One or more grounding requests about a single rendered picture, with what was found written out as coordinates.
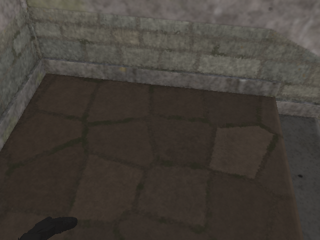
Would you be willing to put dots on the robot left hand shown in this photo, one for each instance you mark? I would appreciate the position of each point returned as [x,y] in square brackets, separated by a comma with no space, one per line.
[48,227]

